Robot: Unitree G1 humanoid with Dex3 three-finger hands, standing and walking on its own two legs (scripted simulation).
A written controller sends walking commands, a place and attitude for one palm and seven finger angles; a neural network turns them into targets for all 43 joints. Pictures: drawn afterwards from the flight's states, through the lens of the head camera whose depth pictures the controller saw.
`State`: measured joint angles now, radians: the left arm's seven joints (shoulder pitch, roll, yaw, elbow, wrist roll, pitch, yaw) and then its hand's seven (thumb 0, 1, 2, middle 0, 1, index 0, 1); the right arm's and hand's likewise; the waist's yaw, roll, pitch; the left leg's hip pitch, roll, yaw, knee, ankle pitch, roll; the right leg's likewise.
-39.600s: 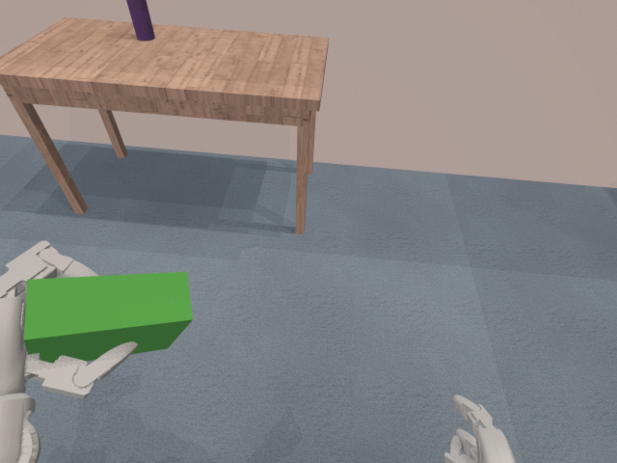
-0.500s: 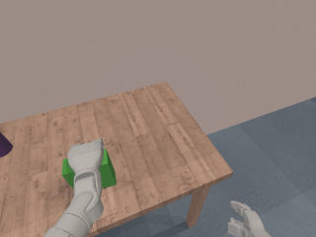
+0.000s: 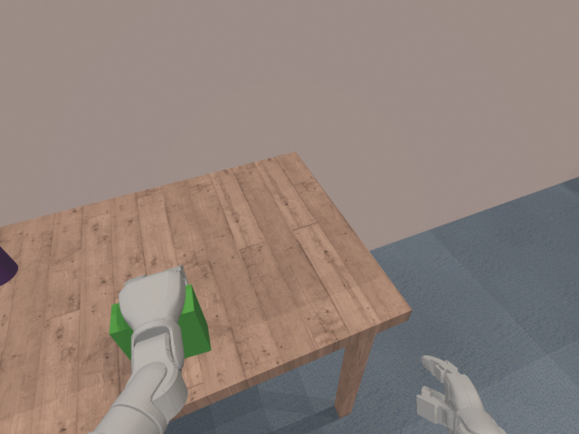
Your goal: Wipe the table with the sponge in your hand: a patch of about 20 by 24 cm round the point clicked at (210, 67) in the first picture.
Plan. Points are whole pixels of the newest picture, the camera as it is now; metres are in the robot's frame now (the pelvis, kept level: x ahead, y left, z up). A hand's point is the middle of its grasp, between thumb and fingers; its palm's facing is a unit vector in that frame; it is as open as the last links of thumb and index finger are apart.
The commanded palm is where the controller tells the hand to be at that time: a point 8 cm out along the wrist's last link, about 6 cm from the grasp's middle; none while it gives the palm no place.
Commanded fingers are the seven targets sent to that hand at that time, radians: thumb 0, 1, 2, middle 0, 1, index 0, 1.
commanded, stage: wipe back along the middle lane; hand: left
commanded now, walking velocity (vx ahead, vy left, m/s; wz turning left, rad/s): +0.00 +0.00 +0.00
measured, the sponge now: (168, 336) +0.27 +0.24 -0.05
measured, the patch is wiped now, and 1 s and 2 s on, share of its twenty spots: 0.85 0.85 0.85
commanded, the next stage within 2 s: slide across to the third lane in 0.30 s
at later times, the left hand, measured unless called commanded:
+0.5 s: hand (166, 316) +0.28 +0.23 +0.00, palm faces -0.05 -0.07 -1.00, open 9.5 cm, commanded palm +0.24 +0.21 +0.03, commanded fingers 0.00 0.10 1.30 -1.20 -1.60 -1.20 -1.60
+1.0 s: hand (186, 311) +0.29 +0.20 +0.00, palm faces -0.06 -0.05 -1.00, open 9.5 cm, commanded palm +0.26 +0.16 +0.04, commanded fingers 0.00 0.10 1.30 -1.20 -1.60 -1.20 -1.60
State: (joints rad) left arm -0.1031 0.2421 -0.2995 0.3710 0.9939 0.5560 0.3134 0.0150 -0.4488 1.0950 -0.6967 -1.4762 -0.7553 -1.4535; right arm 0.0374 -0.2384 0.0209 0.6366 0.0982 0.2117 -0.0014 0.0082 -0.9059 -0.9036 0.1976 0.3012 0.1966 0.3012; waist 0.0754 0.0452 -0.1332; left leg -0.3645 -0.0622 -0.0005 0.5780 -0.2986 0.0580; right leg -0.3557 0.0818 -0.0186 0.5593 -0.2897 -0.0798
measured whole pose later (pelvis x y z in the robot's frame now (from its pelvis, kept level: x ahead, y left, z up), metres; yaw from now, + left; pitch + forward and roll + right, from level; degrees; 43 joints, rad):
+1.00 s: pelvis -0.01 +0.00 +0.00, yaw +2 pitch +5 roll +0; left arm -0.24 0.18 -0.42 0.48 0.98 0.56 0.30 -0.01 -0.47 1.09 -0.74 -1.44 -0.79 -1.42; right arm 0.02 -0.22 0.00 0.66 0.10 0.19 0.01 0.01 -0.91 -0.90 0.20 0.30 0.20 0.30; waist 0.10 0.06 -0.13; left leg -0.38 -0.08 -0.03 0.59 -0.29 0.06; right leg -0.36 0.07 -0.05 0.57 -0.29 -0.08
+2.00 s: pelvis -0.03 -0.03 -0.01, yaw +0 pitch +10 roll +1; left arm -0.60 0.21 -0.22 0.96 0.96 0.45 0.36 -0.01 -0.58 1.17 -0.82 -1.38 -0.87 -1.36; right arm 0.12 -0.24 0.01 0.72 0.08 0.18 -0.05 0.01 -0.91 -0.90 0.20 0.30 0.20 0.30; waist 0.00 0.04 -0.16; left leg -0.56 -0.03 -0.02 0.65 -0.27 0.02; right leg -0.55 0.11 -0.05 0.62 -0.25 -0.12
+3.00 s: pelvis -0.03 -0.02 -0.03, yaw -1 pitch +20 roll -2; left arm -0.94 0.45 -0.06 1.28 1.00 0.34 0.33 0.01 -0.57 1.17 -0.81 -1.39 -0.86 -1.38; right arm 0.26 -0.26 0.01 0.74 0.07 0.09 -0.01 0.00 -0.91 -0.90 0.20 0.30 0.20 0.30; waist -0.12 0.05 -0.17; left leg -0.81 -0.01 -0.02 0.79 -0.32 0.03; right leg -0.77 0.14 -0.05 0.69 -0.27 -0.10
